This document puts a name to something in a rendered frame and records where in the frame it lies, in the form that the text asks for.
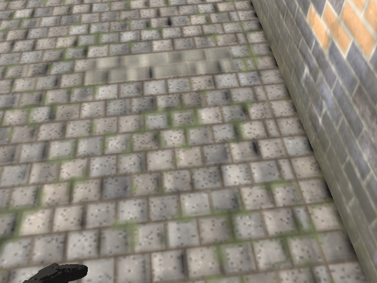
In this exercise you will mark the robot left hand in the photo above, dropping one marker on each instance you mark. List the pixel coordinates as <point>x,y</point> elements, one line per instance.
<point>55,273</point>

